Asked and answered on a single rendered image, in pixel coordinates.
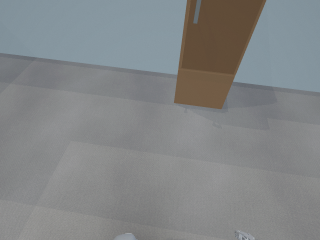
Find cupboard door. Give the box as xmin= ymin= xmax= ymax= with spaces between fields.
xmin=181 ymin=0 xmax=263 ymax=74

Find robot right hand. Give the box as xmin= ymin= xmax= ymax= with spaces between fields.
xmin=234 ymin=230 xmax=255 ymax=240

